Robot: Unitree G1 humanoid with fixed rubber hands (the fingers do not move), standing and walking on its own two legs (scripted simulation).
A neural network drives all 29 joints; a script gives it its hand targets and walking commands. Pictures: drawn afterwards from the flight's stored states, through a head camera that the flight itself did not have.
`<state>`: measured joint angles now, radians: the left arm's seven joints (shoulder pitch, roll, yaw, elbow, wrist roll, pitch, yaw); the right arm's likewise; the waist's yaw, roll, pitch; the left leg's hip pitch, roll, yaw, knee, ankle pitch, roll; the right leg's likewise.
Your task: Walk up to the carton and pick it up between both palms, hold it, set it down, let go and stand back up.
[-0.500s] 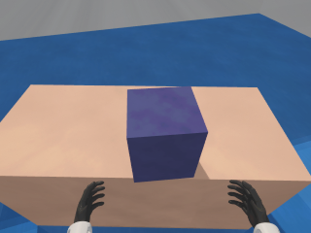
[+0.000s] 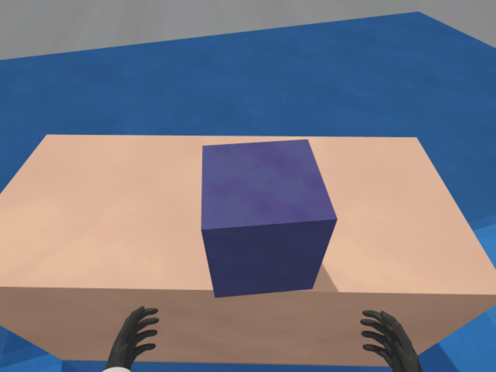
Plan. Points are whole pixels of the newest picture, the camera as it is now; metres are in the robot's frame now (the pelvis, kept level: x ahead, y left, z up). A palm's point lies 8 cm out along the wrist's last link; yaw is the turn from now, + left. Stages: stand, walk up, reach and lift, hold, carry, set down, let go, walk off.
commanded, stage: set down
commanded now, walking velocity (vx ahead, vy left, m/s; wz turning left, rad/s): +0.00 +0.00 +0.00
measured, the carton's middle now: (260, 220) +0.41 +0.02 -0.02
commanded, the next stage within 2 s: let go in 0.72 s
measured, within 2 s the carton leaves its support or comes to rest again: neither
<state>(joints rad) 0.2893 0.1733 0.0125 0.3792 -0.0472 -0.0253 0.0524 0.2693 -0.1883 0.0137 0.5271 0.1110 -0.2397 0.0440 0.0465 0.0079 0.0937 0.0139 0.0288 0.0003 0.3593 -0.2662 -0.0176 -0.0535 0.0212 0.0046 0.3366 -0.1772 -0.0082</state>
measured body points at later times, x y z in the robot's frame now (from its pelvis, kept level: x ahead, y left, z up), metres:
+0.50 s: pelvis -0.01 +0.01 +0.00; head -0.02 +0.02 +0.45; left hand +0.16 +0.23 -0.08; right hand +0.16 -0.22 -0.08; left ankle -0.04 +0.13 -0.75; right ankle +0.01 -0.12 -0.75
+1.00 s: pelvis -0.02 +0.00 +0.00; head -0.01 +0.01 +0.45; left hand +0.16 +0.23 -0.09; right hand +0.16 -0.22 -0.09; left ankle -0.04 +0.13 -0.75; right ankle +0.01 -0.12 -0.75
